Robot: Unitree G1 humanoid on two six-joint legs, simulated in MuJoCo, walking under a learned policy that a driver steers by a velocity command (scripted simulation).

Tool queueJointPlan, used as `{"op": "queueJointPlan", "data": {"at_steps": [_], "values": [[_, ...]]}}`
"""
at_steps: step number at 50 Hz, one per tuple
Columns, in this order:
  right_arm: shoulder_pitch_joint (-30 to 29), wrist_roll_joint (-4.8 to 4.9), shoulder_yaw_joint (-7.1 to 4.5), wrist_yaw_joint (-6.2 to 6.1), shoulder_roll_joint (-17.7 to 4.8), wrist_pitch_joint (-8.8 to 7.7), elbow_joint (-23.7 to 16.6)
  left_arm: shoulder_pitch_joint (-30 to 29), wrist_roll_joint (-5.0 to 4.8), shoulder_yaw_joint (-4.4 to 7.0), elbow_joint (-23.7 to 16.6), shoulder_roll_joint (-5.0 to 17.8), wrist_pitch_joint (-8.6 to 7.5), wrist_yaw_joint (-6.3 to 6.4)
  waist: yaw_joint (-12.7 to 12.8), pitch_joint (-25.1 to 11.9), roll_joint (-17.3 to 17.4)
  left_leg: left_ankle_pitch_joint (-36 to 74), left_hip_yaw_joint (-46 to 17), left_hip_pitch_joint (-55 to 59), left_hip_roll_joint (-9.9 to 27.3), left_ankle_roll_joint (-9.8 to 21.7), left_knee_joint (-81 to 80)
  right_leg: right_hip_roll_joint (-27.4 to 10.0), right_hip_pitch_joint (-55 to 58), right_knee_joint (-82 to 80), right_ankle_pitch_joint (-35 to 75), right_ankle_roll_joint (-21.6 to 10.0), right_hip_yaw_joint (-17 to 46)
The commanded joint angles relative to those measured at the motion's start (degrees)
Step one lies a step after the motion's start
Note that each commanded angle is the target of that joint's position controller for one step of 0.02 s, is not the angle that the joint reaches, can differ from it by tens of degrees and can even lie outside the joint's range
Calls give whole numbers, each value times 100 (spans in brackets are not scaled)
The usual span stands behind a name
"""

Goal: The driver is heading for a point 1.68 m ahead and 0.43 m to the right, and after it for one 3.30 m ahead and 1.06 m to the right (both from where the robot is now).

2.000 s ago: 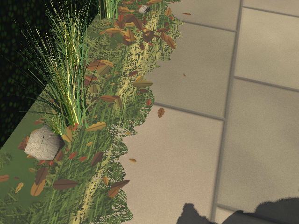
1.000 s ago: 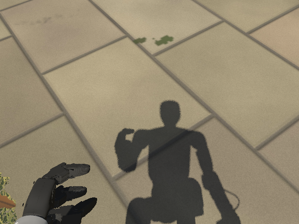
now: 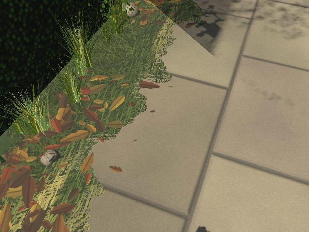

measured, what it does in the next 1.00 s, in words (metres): walks ahead, turning right: left foot, then right foot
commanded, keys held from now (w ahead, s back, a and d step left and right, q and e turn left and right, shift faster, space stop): w+shift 0.04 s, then w+e+shift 0.88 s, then w+q+shift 0.08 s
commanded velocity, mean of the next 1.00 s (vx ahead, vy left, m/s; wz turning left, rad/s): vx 0.86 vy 0.00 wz -0.48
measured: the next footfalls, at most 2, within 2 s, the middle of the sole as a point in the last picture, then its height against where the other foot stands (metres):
left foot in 0.38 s outside the picture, level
right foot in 0.80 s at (204, 216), level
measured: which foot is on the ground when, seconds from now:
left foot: up 0.00-0.36, down 0.38-0.82, up 0.84-1.00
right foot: down 0.00-0.38, up 0.40-0.78, down 0.80-1.00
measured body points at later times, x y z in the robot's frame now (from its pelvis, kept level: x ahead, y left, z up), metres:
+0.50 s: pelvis +0.19 +0.03 +0.01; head +0.21 +0.03 +0.46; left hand +0.28 +0.29 -0.11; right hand +0.33 -0.24 -0.07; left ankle +0.16 +0.16 -0.73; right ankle +0.13 -0.10 -0.64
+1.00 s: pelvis +0.55 -0.13 +0.00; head +0.57 -0.15 +0.45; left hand +0.75 +0.07 -0.11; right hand +0.57 -0.44 -0.08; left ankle +0.66 +0.04 -0.63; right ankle +0.53 -0.17 -0.73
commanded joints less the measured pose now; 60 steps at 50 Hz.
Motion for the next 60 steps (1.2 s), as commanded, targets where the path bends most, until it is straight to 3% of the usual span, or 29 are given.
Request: {"op": "queueJointPlan", "data": {"at_steps": [1, 3, 8, 14, 17, 18, 19, 20, 21, 22, 24, 28, 31, 34, 36, 38, 39, 40, 41, 42, 43, 44, 45, 46, 48, 50, 53, 57, 60], "values": [[-19, -37, -23, 61, -702, -263, -533, 185, 93, 256, -459, 949, -167, 17, 107, -44, -1280, 70, 752, -2670, 976, -211, 1758, -2410, 1814, -1873, -3827, -1102, 3433], [240, -200, 22, 62, -568, -309, -269, 445, -12, 121, -411, 702, -121, 57, 169, -155, -711, 580, 1196, -2258, 1120, -391, 2245, -1824, 1505, -1755, -3193, -771, 2338], [-333, -195, 231, 58, -63, -649, -465, 1188, -72, -42, -155, 617, -162, -35, 335, 296, -736, 1451, 1630, -1951, 1423, -432, 1465, -1365, 768, -2123, -2364, -1162, 1882], [-854, 3, 276, 135, 53, -955, -486, 1319, -232, 2, -157, 882, -104, 31, 354, 141, -1174, 1366, 1819, 40, 915, -754, -1304, -1138, 201, -1747, -1287, -1262, 1575], [-464, 158, 162, 109, -125, -1021, -342, 1283, -297, -90, -154, 639, -22, 26, -2, 8, -1005, 1866, 1693, 1383, 1059, -524, -2475, -1041, -124, -1253, -1416, -1055, 1801], [16, 156, 84, 57, -282, -1018, -204, 1192, -267, -150, -212, 434, -40, -4, -251, -219, -895, 1843, 1619, 2368, 1357, -407, -2537, -889, -635, -757, -1379, -873, 1617], [1051, 82, -19, -2, -542, -993, -28, 1114, -212, -263, -302, 11, -109, -51, -755, -948, -359, 1375, 815, 4031, 2203, -149, -2429, -479, -1535, 892, -1601, -576, 1043], [1527, -133, -146, 27, -1066, -883, 120, 1330, -314, -403, -614, -334, -258, -79, -703, -1573, 1217, -148, -1167, 5100, 3656, 592, -2626, -241, -3065, 2465, -1975, -396, 239], [1541, -183, -174, 88, -912, -873, 237, 1082, -427, -337, -733, 38, -292, -27, -732, -1222, 1247, -1295, -1870, 4581, 3946, 898, -2882, -831, -3820, 3612, -1663, -287, -46], [1491, -159, -72, 98, -546, -901, 251, 774, -375, -254, -718, 283, -248, -24, -800, -648, 911, -1183, -1400, 4195, 3638, 800, -2989, -959, -4128, 4221, -1265, -272, -110], [1215, -196, 68, 127, -136, -883, 377, 676, -232, -221, -654, 205, -119, -74, -551, 2, 637, -90, -225, 3406, 3141, 627, -3228, -1158, -4146, 4662, -762, -227, -232], [794, -211, 106, 136, 29, -921, 644, 438, -256, -253, -792, -62, 86, -198, -116, 628, 517, 1487, 1302, 2117, 2779, 404, -3740, -1380, -3737, 4771, -82, -91, -230], [556, -233, 78, 93, -119, -966, 802, 57, -216, -268, -943, -19, 109, -250, 14, 916, 372, 2234, 2337, 1581, 2539, 258, -4038, -1319, -3280, 3848, 782, -42, -478], [866, -191, 14, 73, -408, -968, 1036, -649, -185, -314, -1094, -69, 43, -426, -228, 1098, -36, 2867, 3001, 1709, 2479, 70, -4244, -1136, -2494, 2315, 1381, -369, -1087], [984, -211, -45, 70, -777, -910, 1136, -805, -234, -263, -1187, 45, 2, -502, -121, 912, 177, 5573, 3248, 2132, 2556, -7, -3839, -682, -1697, 1734, 1178, -681, -1609], [1018, -211, -122, 30, -1169, -755, 1153, -264, -319, -80, -1172, 449, 37, -491, 413, 283, 779, 8779, 3310, 2807, 2731, -42, -2517, -175, -894, 1764, 413, -931, -1933], [862, -193, -161, 26, -1316, -690, 1069, 689, -339, 92, -972, 793, 97, -473, 950, -277, 981, 9537, 3284, 2629, 2805, -7, -1281, 13, 274, 1806, 79, -1095, -1934], [630, -145, -152, 18, -1300, -709, 923, 2177, -306, 358, -560, 1282, 187, -405, 1665, -969, 774, 9012, 3195, 1557, 2653, -83, 467, 69, 2496, 1322, 371, -1376, -1566], [830, -214, 60, 32, -551, -831, 900, 2580, -343, 395, -242, 1431, 299, -277, 1412, -884, -372, 2693, 2964, -356, 1834, -342, 2760, -439, 4040, 1280, 68, -1554, -382], [1476, -123, 334, 119, 128, -1096, 355, 1963, -191, 384, -584, 1845, 170, -272, 365, -1895, -2087, -624, 1873, -2380, 855, -463, 4701, -1782, 5278, -143, -2117, -2837, 3368], [597, -33, 262, 140, -558, -1325, 214, 2100, -132, 294, -731, 1296, 72, -267, 972, -2234, -953, 110, 927, -2580, 1157, -195, 4394, -1895, 5025, -1173, -3206, -2503, 4206], [34, 142, 239, 118, -601, -1388, -2, 2055, -53, 263, -652, 1217, -48, -261, 818, -1174, -483, 412, 1050, -2771, 1267, -111, 4016, -1858, 4071, -1556, -3006, -2244, 4008], [13, 48, 280, 65, -482, -1394, 62, 1692, -54, 228, -651, 1139, -147, -279, 408, -557, 409, 701, 1029, -2435, 1506, -120, 3471, -1700, 2940, -1582, -2365, -2089, 3572], [197, -87, 271, 44, -407, -1339, 180, 1243, -11, 179, -725, 991, -189, -265, 48, -260, 489, 860, 976, -1951, 1685, -187, 3062, -1422, 2014, -1492, -1703, -2040, 2959], [825, -84, 247, 110, -408, -1083, 503, 700, 61, 11, -774, 497, -199, -196, -355, 6, -14, 1071, 1128, -1423, 2049, -353, 2559, -1143, 974, -1657, -1131, -1966, 1929], [555, -160, 299, 112, -229, -909, 482, 823, -13, -83, -579, 297, -240, -136, -251, 388, -174, 1491, 1493, -1362, 2190, -537, 2026, -936, 224, -1832, -326, -1813, 1035], [-392, -208, 449, 141, 62, -925, 229, 1079, 3, -124, -344, 316, -336, -53, 167, 680, -350, 3334, 1868, -1262, 2107, -580, 485, -562, -131, -1944, 506, -1494, -41], [-1265, 24, 463, 304, 84, -1035, 118, 1647, -54, -94, 28, 580, -447, -63, 674, 872, -213, 4656, 2076, -1010, 1694, -300, -1199, -996, 807, -2547, 584, -1243, -404], [-1361, 121, 357, 510, -105, -1079, 14, 1644, 49, -85, 215, 684, -324, -24, 527, 780, -300, 4269, 2129, -1507, 1364, 5, -1767, -1325, 2409, -2184, 2398, -900, -760]]}}
Velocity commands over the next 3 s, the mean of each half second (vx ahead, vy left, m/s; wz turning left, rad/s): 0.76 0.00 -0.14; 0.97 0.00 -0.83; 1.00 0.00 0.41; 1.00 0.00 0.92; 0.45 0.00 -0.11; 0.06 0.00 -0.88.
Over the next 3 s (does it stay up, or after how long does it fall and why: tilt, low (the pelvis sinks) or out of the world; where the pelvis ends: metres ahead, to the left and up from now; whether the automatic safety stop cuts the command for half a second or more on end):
stays up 1.82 -0.42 0.01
